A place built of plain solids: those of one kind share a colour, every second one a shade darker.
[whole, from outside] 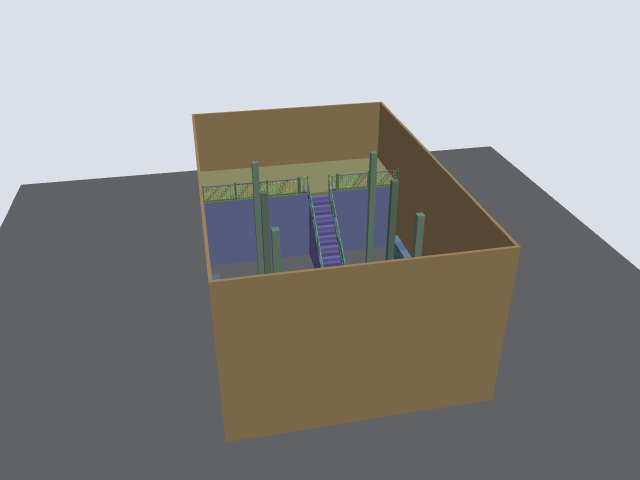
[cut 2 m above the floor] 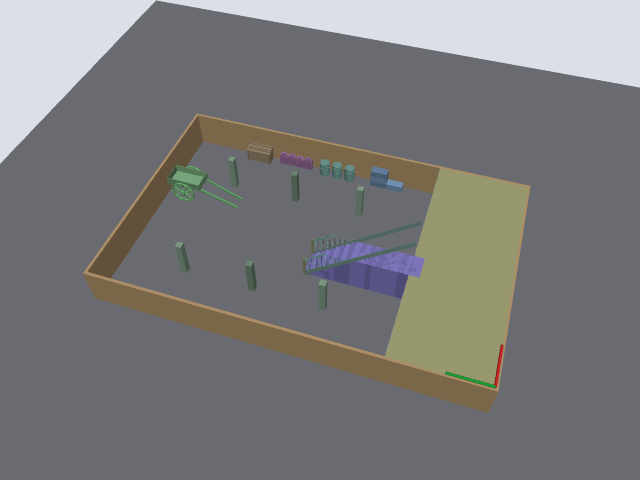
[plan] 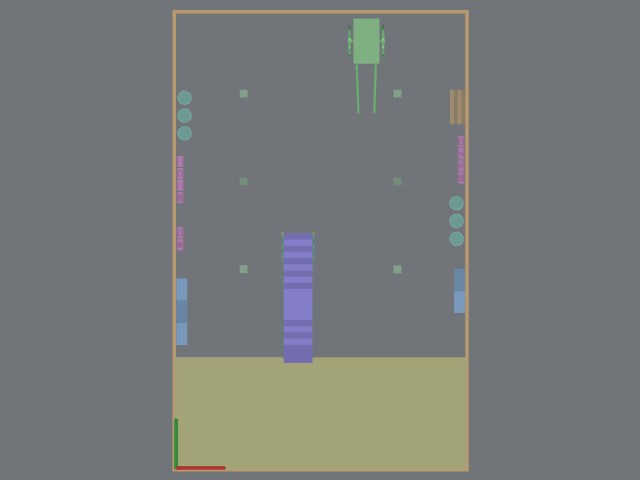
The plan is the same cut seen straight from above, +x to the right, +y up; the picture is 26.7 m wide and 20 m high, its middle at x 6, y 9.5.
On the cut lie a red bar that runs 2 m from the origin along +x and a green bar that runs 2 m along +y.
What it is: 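An aisled barn 12.1 x 18.9 m, 8.2 m high; a nave 6.4 m broad between two rows of posts 0.33 m square, 3.7 m apart, aisles 2.8 m broad; at the rear a loft 4.6 m deep at 4.39 m over closed bays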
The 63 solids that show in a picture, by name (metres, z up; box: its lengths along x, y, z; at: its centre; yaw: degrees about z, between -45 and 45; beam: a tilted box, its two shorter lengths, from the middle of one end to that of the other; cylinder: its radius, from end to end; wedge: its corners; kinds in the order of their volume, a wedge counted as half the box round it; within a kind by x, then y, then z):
{
 "loft_1": {"box": [12.15, 4.67, 4.44], "at": [6.03, 2.29, 2.17]},
 "wall_1": {"box": [0.15, 19.24, 8.3], "at": [-0.07, 9.47, 4.1]},
 "wall_2": {"box": [12.35, 0.15, 8.3], "at": [6.03, -0.07, 4.1]},
 "wall_3": {"box": [12.35, 0.15, 8.3], "at": [6.03, 19.02, 4.1]},
 "wall_4": {"box": [0.15, 19.24, 8.3], "at": [12.12, 9.47, 4.1]},
 "stair_1": {"box": [1.2, 0.77, 4.23], "at": [5.09, 4.49, 2.06]},
 "stair_2": {"box": [1.2, 0.77, 4.02], "at": [5.09, 4.75, 1.96]},
 "stair_3": {"box": [1.2, 0.77, 3.81], "at": [5.09, 5.01, 1.86]},
 "stair_4": {"box": [1.2, 0.77, 3.6], "at": [5.09, 5.27, 1.75]},
 "stair_5": {"box": [1.2, 0.77, 3.39], "at": [5.09, 5.53, 1.65]},
 "stair_6": {"box": [1.2, 0.77, 3.19], "at": [5.09, 5.78, 1.54]},
 "stair_7": {"box": [1.2, 0.77, 2.98], "at": [5.09, 6.04, 1.44]},
 "stair_8": {"box": [1.2, 0.77, 2.77], "at": [5.09, 6.3, 1.33]},
 "stair_9": {"box": [1.2, 0.77, 2.56], "at": [5.09, 6.56, 1.23]},
 "stair_10": {"box": [1.2, 0.77, 2.35], "at": [5.09, 6.82, 1.12]},
 "stair_11": {"box": [1.2, 0.77, 2.14], "at": [5.09, 7.08, 1.02]},
 "stair_12": {"box": [1.2, 0.77, 1.93], "at": [5.09, 7.33, 0.92]},
 "stair_13": {"box": [1.2, 0.77, 1.72], "at": [5.09, 7.59, 0.81]},
 "stair_14": {"box": [1.2, 0.77, 1.51], "at": [5.09, 7.85, 0.71]},
 "stair_15": {"box": [1.2, 0.77, 1.3], "at": [5.09, 8.11, 0.6]},
 "stair_16": {"box": [1.2, 0.77, 1.09], "at": [5.09, 8.37, 0.5]},
 "stair_17": {"box": [1.2, 0.77, 0.89], "at": [5.09, 8.62, 0.39]},
 "stair_18": {"box": [1.2, 0.77, 0.68], "at": [5.09, 8.88, 0.29]},
 "stair_19": {"box": [1.2, 0.77, 0.47], "at": [5.09, 9.14, 0.18]},
 "stair_20": {"box": [1.2, 0.77, 0.26], "at": [5.09, 9.4, 0.08]},
 "post_1": {"box": [0.33, 0.33, 8.3], "at": [2.82, 8.28, 4.1]},
 "post_2": {"box": [0.33, 0.33, 8.3], "at": [2.82, 11.94, 4.1]},
 "post_3": {"box": [0.33, 0.33, 8.3], "at": [2.82, 15.6, 4.1]},
 "post_4": {"box": [0.33, 0.33, 8.3], "at": [9.23, 8.28, 4.1]},
 "post_5": {"box": [0.33, 0.33, 8.3], "at": [9.23, 11.94, 4.1]},
 "post_6": {"box": [0.33, 0.33, 8.3], "at": [9.23, 15.6, 4.1]},
 "bales_1": {"box": [0.46, 0.92, 0.36], "at": [0.24, 5.58, 0.9]},
 "bales_2": {"box": [0.46, 0.92, 0.36], "at": [0.24, 6.51, 0.9]},
 "bales_3": {"box": [0.46, 0.92, 0.36], "at": [0.24, 7.44, 0.9]},
 "bales_4": {"box": [0.46, 0.92, 0.41], "at": [11.81, 6.91, 0.15]},
 "bales_5": {"box": [0.46, 0.92, 0.41], "at": [11.81, 7.84, 0.15]},
 "bales_6": {"box": [0.46, 0.92, 0.36], "at": [11.81, 7.84, 0.54]},
 "bales_7": {"box": [0.46, 0.92, 0.36], "at": [11.81, 7.84, 0.9]},
 "stair_guard_string_1": {"wedge": [[4.42, 4.57, 4.2], [4.42, 4.57, 4.46], [4.42, 9.78, -0.02], [4.42, 9.78, 0.24], [4.46, 4.57, 4.2], [4.46, 4.57, 4.46], [4.46, 9.78, -0.02], [4.46, 9.78, 0.24]]},
 "stair_guard_string_2": {"wedge": [[5.72, 4.57, 4.2], [5.72, 4.57, 4.46], [5.72, 9.78, -0.02], [5.72, 9.78, 0.24], [5.76, 4.57, 4.2], [5.76, 4.57, 4.46], [5.76, 9.78, -0.02], [5.76, 9.78, 0.24]]},
 "bin_1": {"box": [0.16, 1.44, 0.07], "at": [11.5, 15.04, 0.72]},
 "bin_2": {"box": [0.16, 1.44, 0.11], "at": [11.66, 15.04, 0.74]},
 "bin_3": {"box": [0.6, 1.4, 0.74], "at": [11.75, 15.04, 0.32]},
 "bin_4": {"box": [0.16, 1.44, 0.15], "at": [11.81, 15.04, 0.76]},
 "bin_5": {"box": [0.16, 1.44, 0.18], "at": [11.97, 15.04, 0.78]},
 "face_1": {"box": [4.49, 0.012, 4.41], "at": [2.25, 4.63, 2.15]},
 "face_2": {"box": [6.36, 0.012, 4.41], "at": [8.87, 4.63, 2.15]},
 "cart_rod_1": {"wedge": [[7.48, 16.82, 0.87], [7.48, 16.85, 0.79], [7.55, 14.77, 0.09], [7.55, 14.8, 0.0], [7.58, 16.83, 0.87], [7.58, 16.86, 0.79], [7.65, 14.78, 0.09], [7.65, 14.81, 0.0]]},
 "cart_rod_2": {"wedge": [[8.21, 14.78, 0.09], [8.21, 14.81, 0.0], [8.28, 16.83, 0.87], [8.28, 16.86, 0.79], [8.31, 14.77, 0.09], [8.31, 14.8, 0.0], [8.38, 16.82, 0.87], [8.38, 16.85, 0.79]]},
 "cart_1": {"box": [0.029, 1.9, 0.42], "at": [7.39, 17.79, 1.1]},
 "cart_2": {"box": [1.04, 0.028, 0.42], "at": [7.93, 16.85, 1.1]},
 "cart_3": {"box": [1.1, 1.9, 0.03], "at": [7.93, 17.79, 0.88]},
 "cart_4": {"box": [1.04, 0.028, 0.42], "at": [7.93, 18.73, 1.1]},
 "cart_5": {"box": [0.029, 1.9, 0.42], "at": [8.46, 17.79, 1.1]},
 "cask_1": {"cylinder": 0.26, "from": [0.36, 13.95, 0.85], "to": [0.36, 13.95, 0.9]},
 "cask_2": {"cylinder": 0.26, "from": [0.36, 14.69, 0.85], "to": [0.36, 14.69, 0.9]},
 "cask_3": {"cylinder": 0.26, "from": [0.36, 15.43, 0.85], "to": [0.36, 15.43, 0.9]},
 "cask_4": {"cylinder": 0.26, "from": [11.69, 9.55, 0.85], "to": [11.69, 9.55, 0.9]},
 "cask_5": {"cylinder": 0.26, "from": [11.69, 10.29, 0.85], "to": [11.69, 10.29, 0.9]},
 "cask_6": {"cylinder": 0.26, "from": [11.69, 11.03, 0.85], "to": [11.69, 11.03, 0.9]},
 "guard_board_1": {"box": [1.91, 0.04, 0.15], "at": [2.91, 4.57, 4.41]},
 "guard_board_2": {"box": [1.9, 0.04, 0.15], "at": [7.27, 4.57, 4.41]},
 "guard_board_3": {"box": [1.9, 0.04, 0.15], "at": [11.06, 4.57, 4.41]}
}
